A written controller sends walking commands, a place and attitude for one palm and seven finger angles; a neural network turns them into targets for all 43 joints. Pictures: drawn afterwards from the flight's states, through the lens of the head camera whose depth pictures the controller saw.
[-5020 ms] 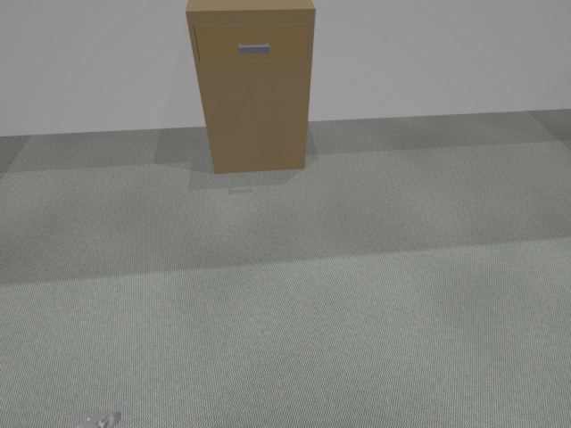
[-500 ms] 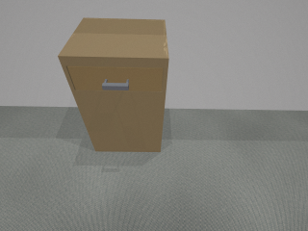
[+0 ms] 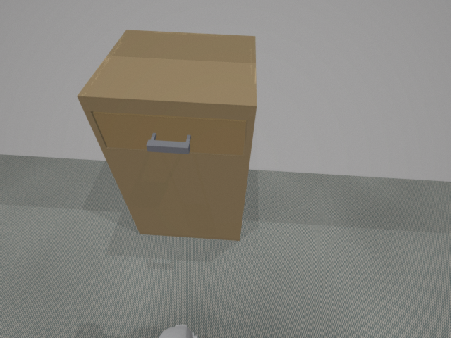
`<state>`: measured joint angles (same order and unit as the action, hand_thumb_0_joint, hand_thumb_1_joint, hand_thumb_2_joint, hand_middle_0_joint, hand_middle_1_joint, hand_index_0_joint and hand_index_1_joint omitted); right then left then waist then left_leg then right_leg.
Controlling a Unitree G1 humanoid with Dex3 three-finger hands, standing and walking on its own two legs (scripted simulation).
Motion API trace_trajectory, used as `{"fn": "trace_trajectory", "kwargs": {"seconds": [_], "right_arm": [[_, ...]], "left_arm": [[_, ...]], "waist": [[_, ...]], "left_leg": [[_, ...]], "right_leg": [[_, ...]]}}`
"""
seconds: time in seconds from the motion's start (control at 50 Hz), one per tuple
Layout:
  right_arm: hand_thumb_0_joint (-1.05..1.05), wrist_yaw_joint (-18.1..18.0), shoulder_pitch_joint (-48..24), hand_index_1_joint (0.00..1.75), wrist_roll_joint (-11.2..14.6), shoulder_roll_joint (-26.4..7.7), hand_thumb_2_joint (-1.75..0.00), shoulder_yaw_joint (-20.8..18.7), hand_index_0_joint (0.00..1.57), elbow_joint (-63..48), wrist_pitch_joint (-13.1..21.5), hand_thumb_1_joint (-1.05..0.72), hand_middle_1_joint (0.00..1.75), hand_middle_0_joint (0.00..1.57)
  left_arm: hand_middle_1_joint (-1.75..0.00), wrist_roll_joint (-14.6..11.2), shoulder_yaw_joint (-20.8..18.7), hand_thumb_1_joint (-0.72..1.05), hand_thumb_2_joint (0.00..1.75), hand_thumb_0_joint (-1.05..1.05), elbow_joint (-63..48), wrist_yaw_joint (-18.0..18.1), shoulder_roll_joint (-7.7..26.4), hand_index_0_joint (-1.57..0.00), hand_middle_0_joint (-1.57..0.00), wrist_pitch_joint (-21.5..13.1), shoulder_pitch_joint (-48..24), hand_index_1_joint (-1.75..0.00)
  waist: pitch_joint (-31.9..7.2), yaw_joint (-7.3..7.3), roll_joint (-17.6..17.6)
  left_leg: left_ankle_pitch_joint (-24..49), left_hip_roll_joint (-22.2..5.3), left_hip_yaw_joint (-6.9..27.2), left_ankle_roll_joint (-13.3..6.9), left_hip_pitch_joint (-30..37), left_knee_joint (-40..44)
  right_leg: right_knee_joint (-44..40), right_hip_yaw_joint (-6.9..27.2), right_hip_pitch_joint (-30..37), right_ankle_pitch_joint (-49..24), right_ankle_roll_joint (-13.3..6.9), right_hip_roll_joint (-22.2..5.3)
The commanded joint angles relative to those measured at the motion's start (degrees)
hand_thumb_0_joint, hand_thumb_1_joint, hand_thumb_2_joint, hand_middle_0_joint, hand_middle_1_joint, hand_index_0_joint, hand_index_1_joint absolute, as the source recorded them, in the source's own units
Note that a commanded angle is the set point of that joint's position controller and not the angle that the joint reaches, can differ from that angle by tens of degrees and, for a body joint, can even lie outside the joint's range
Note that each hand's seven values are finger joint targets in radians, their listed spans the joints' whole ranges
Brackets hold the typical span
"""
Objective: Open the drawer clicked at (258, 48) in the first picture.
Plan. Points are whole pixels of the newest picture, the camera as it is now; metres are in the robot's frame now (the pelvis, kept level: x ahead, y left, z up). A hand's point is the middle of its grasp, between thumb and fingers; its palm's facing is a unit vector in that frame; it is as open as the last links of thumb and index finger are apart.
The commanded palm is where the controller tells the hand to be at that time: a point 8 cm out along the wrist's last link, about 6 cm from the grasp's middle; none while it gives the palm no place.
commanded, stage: take the last steps up to it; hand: left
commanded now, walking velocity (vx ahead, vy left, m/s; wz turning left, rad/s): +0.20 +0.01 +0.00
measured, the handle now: (170, 141) +0.65 +0.23 -0.10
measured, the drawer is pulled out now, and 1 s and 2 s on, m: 0.00 0.00 0.00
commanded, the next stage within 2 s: come to a stop and stand still in 0.14 s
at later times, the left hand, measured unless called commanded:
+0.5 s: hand (136, 314) +0.19 +0.21 -0.18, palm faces +0.01 -0.98 -0.22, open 7.3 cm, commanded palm none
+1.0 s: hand out of the picture +0.14 +0.22 -0.18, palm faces +0.05 -0.98 -0.21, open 7.3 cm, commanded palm none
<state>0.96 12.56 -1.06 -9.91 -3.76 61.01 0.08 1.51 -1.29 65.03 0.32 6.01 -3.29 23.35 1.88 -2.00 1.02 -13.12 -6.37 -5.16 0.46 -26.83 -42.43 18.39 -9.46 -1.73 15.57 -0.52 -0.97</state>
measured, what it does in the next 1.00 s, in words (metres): steps on the spot: left foot, then right foot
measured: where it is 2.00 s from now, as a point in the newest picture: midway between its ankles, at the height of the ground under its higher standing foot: outside the picture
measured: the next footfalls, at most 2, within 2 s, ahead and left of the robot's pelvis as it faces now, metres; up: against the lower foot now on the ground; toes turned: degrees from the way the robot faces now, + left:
left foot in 0.08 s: +0.15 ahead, +0.13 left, +0.00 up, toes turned +8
right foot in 0.56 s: +0.19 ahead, -0.10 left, +0.00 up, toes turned -7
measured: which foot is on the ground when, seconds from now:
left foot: up 0.00-0.06, down 0.08-0.58, up 0.60-0.94, down 0.96-1.00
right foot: down 0.00-0.10, up 0.12-0.54, down 0.56-0.98, up 1.00-1.00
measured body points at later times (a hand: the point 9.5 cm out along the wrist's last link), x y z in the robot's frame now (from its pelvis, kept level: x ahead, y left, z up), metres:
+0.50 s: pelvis +0.12 +0.03 +0.00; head +0.14 +0.03 +0.45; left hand +0.19 +0.26 -0.16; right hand +0.12 -0.18 -0.16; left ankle +0.11 +0.12 -0.74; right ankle +0.15 -0.10 -0.73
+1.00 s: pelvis +0.09 +0.04 -0.01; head +0.11 +0.04 +0.44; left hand +0.14 +0.27 -0.16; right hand +0.14 -0.21 -0.16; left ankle +0.05 +0.16 -0.75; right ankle +0.15 -0.09 -0.74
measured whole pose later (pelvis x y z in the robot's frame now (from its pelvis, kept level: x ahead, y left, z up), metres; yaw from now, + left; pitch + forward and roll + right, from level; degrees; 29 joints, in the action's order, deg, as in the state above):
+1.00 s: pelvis +0.09 +0.04 -0.01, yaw -2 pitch +0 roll +0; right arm -1.2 12.4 -0.9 -11.2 -2.7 59.3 -0.6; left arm 0.9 -2.7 59.6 1.2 10.4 2.4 11.7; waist 1.7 -1.5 -0.6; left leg -18.0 -1.3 -1.1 0.7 -8.6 -27.7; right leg 30.0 -3.9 -19.4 11.6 0.4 -2.8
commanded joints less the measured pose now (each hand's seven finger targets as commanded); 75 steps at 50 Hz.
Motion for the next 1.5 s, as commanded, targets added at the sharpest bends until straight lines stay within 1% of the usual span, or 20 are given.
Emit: {"fn": "trace_trajectory", "kwargs": {"seconds": [0.0,0.04,0.08,0.16,0.28,0.46,0.52,0.56,0.58,0.68,0.84,0.92,0.96,1.0,1.1,1.2,1.24,1.3,1.36,1.48], "right_arm": [[0.0,0.29,-0.86,0.3,-0.05,-0.93,-0.9,0.6,0.2,-4.07,2.24,-0.9,0.3,0.2],[0.0,-0.5,8.05,0.3,-0.39,-3.73,-0.9,0.2,0.2,-0.93,3.07,-0.9,0.3,0.2],[0.0,-1.76,18.45,0.3,-0.47,-12.89,-0.9,-1.63,0.2,0.97,3.13,-0.9,0.3,0.2],[0.0,-2.53,7.09,0.3,0.03,-5.06,-0.9,0.83,0.2,-1.56,3.21,-0.9,0.3,0.2],[0.0,-3.36,4.12,0.3,0.17,-3.13,-0.9,1.96,0.2,-1.89,3.65,-0.9,0.3,0.2],[0.0,-3.8,5.6,0.3,-0.12,-6.37,-0.9,0.09,0.2,-0.1,0.05,-0.9,0.3,0.2],[0.0,-3.42,5.64,0.3,0.22,-5.46,-0.9,-0.5,0.2,-0.58,-0.74,-0.9,0.3,0.2],[0.0,-2.87,7.97,0.3,0.87,-1.91,-0.9,-0.17,0.2,-1.61,-1.44,-0.9,0.3,0.2],[0.0,-3.1,6.13,0.3,1.0,-1.65,-0.9,-0.44,0.2,-1.86,-2.26,-0.9,0.3,0.2],[0.0,-2.39,4.59,0.3,0.65,-2.81,-0.9,-0.77,0.2,-2.0,-3.47,-0.9,0.3,0.2],[0.0,-1.59,3.39,0.3,0.47,-2.76,-0.9,0.25,0.2,-3.91,-2.04,-0.9,0.3,0.2],[0.0,-1.97,10.27,0.3,0.05,-4.33,-0.9,1.01,0.2,-0.98,-0.4,-0.9,0.3,0.2],[0.0,-2.28,5.06,0.3,-0.57,-9.59,-0.9,0.6,0.2,-3.37,-0.11,-0.9,0.3,0.2],[0.0,-2.51,0.01,0.3,-0.81,-9.06,-0.9,1.2,0.2,-4.07,0.14,-0.9,0.3,0.2],[0.0,-3.87,6.3,0.3,-0.53,-7.08,-0.9,1.74,0.2,-1.77,1.03,-0.9,0.3,0.2],[0.0,-4.58,8.77,0.3,-0.38,-8.33,-0.9,1.02,0.2,0.58,0.74,-0.9,0.3,0.2],[0.0,-4.45,8.63,0.3,0.08,-8.1,-0.9,0.76,0.2,1.29,0.59,-0.9,0.3,0.2],[0.0,-3.67,8.25,0.3,1.21,-2.66,-0.9,2.02,0.2,0.87,0.72,-0.9,0.3,0.2],[0.0,-3.84,7.98,0.3,0.78,-1.91,-0.9,2.03,0.2,1.66,-0.71,-0.9,0.3,0.2],[0.0,-3.72,9.87,0.3,0.6,-1.45,-0.9,2.57,0.2,3.75,-0.78,-0.9,0.3,0.2]], "left_arm": [[-0.3,0.07,-2.23,0.9,0.9,0.0,-1.46,0.96,9.64,-0.2,-0.2,-0.49,2.54,-0.3],[-0.3,-0.4,-1.92,0.9,0.9,0.0,-1.3,0.85,8.26,-0.2,-0.2,-0.02,2.22,-0.3],[-0.3,-0.8,-1.1,0.9,0.9,0.0,-3.5,0.48,4.12,-0.2,-0.2,0.1,3.52,-0.3],[-0.3,-0.17,-1.65,0.9,0.9,0.0,-3.13,0.0,4.88,-0.2,-0.2,0.92,-2.01,-0.3],[-0.3,-0.55,-1.08,0.9,0.9,0.0,-2.51,0.87,2.27,-0.2,-0.2,3.47,0.36,-0.3],[-0.3,-0.45,-1.82,0.9,0.9,0.0,-6.89,1.61,7.66,-0.2,-0.2,5.18,-7.99,-0.3],[-0.3,-0.2,-2.54,0.9,0.9,0.0,-7.21,1.77,10.22,-0.2,-0.2,4.16,-5.88,-0.3],[-0.3,-0.21,-3.06,0.9,0.9,0.0,-7.58,2.09,14.61,-0.2,-0.2,3.56,-5.48,-0.3],[-0.3,-0.3,-3.21,0.9,0.9,0.0,-7.62,2.33,14.63,-0.2,-0.2,3.54,-5.06,-0.3],[-0.3,-0.27,-3.53,0.9,0.9,0.0,-10.59,3.02,12.76,-0.2,-0.2,3.91,-12.17,-0.3],[-0.3,0.54,-4.28,0.9,0.9,0.0,-9.88,2.09,14.52,-0.2,-0.2,4.03,-10.35,-0.3],[-0.3,-0.8,-2.71,0.9,0.9,0.0,-9.13,1.42,10.84,-0.2,-0.2,4.5,-12.32,-0.3],[-0.3,-0.85,-1.59,0.9,0.9,0.0,-9.23,0.73,6.99,-0.2,-0.2,4.51,-11.94,-0.3],[-0.3,0.08,-1.73,0.9,0.9,0.0,-7.55,0.31,7.29,-0.2,-0.2,4.79,-11.81,-0.3],[-0.3,-0.2,-1.53,0.9,0.9,0.0,-5.5,-0.42,7.44,-0.2,-0.2,4.02,-9.42,-0.3],[-0.3,-1.26,-1.23,0.9,0.9,0.0,-5.47,-0.04,6.7,-0.2,-0.2,3.75,-9.81,-0.3],[-0.3,-1.18,-1.46,0.9,0.9,0.0,-3.7,0.21,7.32,-0.2,-0.2,3.07,-5.43,-0.3],[-0.3,-1.25,-1.48,0.9,0.9,0.0,-1.46,1.47,11.37,-0.2,-0.2,2.26,-2.62,-0.3],[-0.3,-1.16,-1.08,0.9,0.9,0.0,-1.79,2.3,10.02,-0.2,-0.2,2.34,-4.69,-0.3],[-0.3,-1.37,-0.74,0.9,0.9,0.0,-2.98,2.49,8.72,-0.2,-0.2,3.07,-8.37,-0.3]], "waist": [[4.29,1.28,-8.59],[-0.26,5.01,-2.03],[-8.12,7.13,18.32],[2.06,3.32,3.65],[-0.62,-0.06,2.01],[2.37,2.03,6.88],[-1.09,0.96,0.02],[-4.74,1.8,-11.51],[-6.41,0.37,-11.68],[-4.91,1.77,-7.58],[-5.4,-0.01,-11.78],[-3.76,3.37,-3.1],[1.92,2.03,10.5],[5.57,1.19,12.61],[7.26,2.53,6.04],[0.25,3.61,7.83],[-3.2,1.92,6.47],[-7.19,2.0,-5.7],[-4.57,1.89,-12.26],[-0.41,2.58,-2.31]], "left_leg": [[0.11,1.91,-1.71,-1.17,6.08,8.46],[4.27,2.86,-1.7,-1.91,21.86,16.1],[12.38,-18.4,25.33,-10.54,36.11,25.44],[10.96,-13.59,14.39,-10.38,18.08,29.71],[35.14,-9.63,3.9,-9.21,14.39,27.88],[37.94,-10.63,5.82,-8.55,18.34,21.12],[23.46,-4.85,2.1,-3.41,16.21,12.5],[-13.85,4.89,-2.18,0.51,8.18,-1.68],[-22.26,5.57,1.52,0.31,7.66,-11.62],[-14.65,5.02,6.95,1.43,2.74,-22.66],[-12.61,5.69,3.47,1.04,9.97,3.4],[-3.97,2.91,6.38,-0.61,24.19,24.31],[-17.55,-10.66,22.03,-5.45,11.34,35.29],[-25.04,-9.94,21.4,-6.51,4.25,39.54],[5.69,-8.47,15.58,-7.77,19.27,32.94],[40.38,-8.38,10.98,-7.93,28.12,22.12],[37.83,-5.33,8.96,-4.88,27.47,17.13],[3.59,1.94,3.35,0.22,12.85,16.18],[-7.86,2.01,2.78,0.74,13.74,12.55],[9.49,-0.29,3.84,0.03,19.21,18.87]], "right_leg": [[-2.77,8.76,-5.81,-12.28,-6.82,-14.69],[11.46,4.79,-10.69,-14.99,-4.26,-9.96],[39.9,0.95,-28.58,19.18,-0.13,0.08],[48.51,8.0,-29.04,8.02,-0.55,-6.14],[35.44,8.4,-20.2,0.22,2.13,-5.5],[18.16,6.02,-16.32,1.68,1.37,-2.87],[8.03,9.53,-8.89,-24.76,0.4,-6.21],[7.28,19.8,-3.41,-57.62,-8.37,-20.38],[5.57,20.31,-3.83,-58.95,-11.85,-22.35],[2.72,16.38,-7.4,-37.95,-10.57,-17.63],[-1.92,19.35,-7.09,-10.39,-9.16,-15.11],[3.09,13.7,-18.82,8.62,-1.92,-6.8],[13.89,6.69,-18.9,5.36,1.01,-1.62],[20.7,7.6,-16.41,5.01,1.14,-1.44],[27.63,9.24,-27.02,4.75,1.63,-1.7],[14.89,7.2,-19.92,6.32,1.68,-1.35],[3.05,6.2,-11.85,-7.63,1.26,-1.07],[6.72,14.81,4.3,-42.72,-3.07,-12.19],[3.94,15.4,-0.42,-42.86,-5.63,-12.66],[4.02,12.02,-7.73,-25.89,-3.33,-7.73]]}}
